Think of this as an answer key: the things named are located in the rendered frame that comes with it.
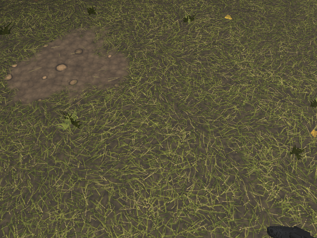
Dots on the robot right hand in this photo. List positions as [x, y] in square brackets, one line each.
[287, 232]

